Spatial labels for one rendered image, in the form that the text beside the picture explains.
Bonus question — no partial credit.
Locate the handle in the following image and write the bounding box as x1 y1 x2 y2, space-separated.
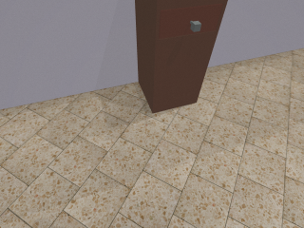
190 21 201 32

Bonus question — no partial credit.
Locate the drawer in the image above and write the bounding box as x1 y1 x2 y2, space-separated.
159 3 223 39

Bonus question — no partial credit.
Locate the cabinet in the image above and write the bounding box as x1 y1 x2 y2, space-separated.
135 0 228 113

